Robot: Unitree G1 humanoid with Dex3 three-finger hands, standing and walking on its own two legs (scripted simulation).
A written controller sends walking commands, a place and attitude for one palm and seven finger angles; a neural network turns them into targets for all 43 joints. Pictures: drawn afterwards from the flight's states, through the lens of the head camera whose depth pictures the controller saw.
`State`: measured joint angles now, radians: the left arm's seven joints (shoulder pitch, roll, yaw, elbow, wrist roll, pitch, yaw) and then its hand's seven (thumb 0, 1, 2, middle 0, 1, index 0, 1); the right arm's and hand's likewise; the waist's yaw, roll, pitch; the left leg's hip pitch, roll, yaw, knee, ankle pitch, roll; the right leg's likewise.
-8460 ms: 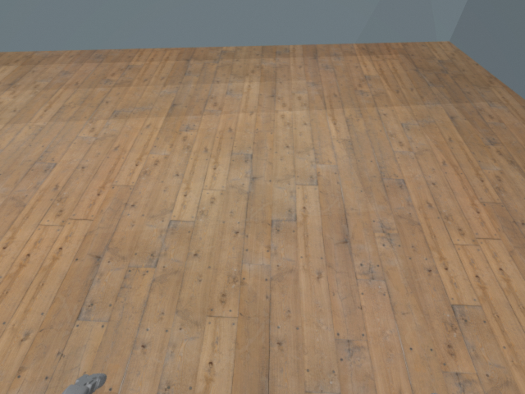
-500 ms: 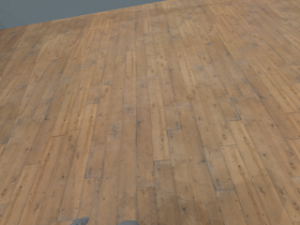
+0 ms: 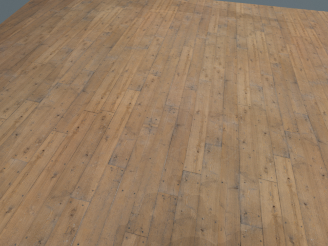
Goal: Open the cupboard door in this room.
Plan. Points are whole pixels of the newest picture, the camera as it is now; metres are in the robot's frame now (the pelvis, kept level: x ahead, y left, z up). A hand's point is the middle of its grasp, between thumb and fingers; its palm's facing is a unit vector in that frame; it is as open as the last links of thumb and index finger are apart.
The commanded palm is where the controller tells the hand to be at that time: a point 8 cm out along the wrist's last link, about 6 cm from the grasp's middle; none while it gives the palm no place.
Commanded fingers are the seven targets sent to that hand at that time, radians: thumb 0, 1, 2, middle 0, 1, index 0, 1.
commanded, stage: turn or walk to find it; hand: left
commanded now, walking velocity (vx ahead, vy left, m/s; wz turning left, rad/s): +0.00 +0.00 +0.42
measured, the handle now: out of the picture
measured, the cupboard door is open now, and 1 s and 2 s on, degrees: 0 0 0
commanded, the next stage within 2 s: none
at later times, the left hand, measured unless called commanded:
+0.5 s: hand out of the picture +0.07 +0.18 -0.14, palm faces +0.18 -0.94 -0.28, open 7.3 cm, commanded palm none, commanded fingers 0.00 0.90 0.90 -0.20 -0.30 -0.20 -0.30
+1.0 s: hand out of the picture -0.14 +0.17 -0.17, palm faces +0.47 -0.85 -0.24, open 7.3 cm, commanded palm none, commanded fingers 0.00 0.90 0.90 -0.20 -0.30 -0.20 -0.30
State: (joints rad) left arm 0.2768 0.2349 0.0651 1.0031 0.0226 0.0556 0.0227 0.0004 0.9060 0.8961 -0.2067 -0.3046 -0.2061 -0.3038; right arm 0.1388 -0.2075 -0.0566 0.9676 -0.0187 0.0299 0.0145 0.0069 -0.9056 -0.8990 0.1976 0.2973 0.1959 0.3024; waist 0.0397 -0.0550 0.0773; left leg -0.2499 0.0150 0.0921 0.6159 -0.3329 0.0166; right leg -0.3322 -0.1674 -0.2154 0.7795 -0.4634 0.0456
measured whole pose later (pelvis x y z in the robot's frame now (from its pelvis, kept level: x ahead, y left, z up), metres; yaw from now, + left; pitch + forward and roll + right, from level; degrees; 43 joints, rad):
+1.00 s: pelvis -0.06 -0.02 +0.00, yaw +25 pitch +0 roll +0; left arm 0.28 0.21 0.06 0.99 0.03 0.03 0.02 0.00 0.91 0.90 -0.21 -0.30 -0.21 -0.30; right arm 0.16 -0.24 -0.07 0.98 -0.01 0.05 0.01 0.01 -0.91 -0.90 0.20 0.30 0.20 0.30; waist 0.03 -0.02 0.08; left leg -0.25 0.04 0.06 0.62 -0.35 -0.05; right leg -0.27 -0.16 -0.27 0.60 -0.30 0.02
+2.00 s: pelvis -0.08 -0.08 +0.02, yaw +50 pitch -1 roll +2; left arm 0.27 0.17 0.04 0.98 0.03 0.02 0.03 0.00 0.91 0.90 -0.21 -0.30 -0.21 -0.30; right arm 0.21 -0.26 -0.09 1.02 -0.02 0.08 0.01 0.01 -0.91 -0.90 0.20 0.30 0.19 0.30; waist 0.02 0.02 0.07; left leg -0.36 0.05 0.00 0.93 -0.44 -0.08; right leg -0.22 -0.11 -0.24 0.50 -0.26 -0.04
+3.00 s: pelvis -0.09 -0.12 +0.02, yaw +66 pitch -1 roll +1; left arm 0.27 0.14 0.02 1.06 0.02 0.00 0.03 0.00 0.92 0.90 -0.21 -0.30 -0.21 -0.30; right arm 0.25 -0.21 -0.06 1.10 -0.02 0.05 -0.02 0.01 -0.91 -0.90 0.20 0.30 0.20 0.30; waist 0.02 0.04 0.04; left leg -0.23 0.05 0.00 0.67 -0.41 -0.04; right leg -0.21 -0.01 -0.11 0.46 -0.24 -0.06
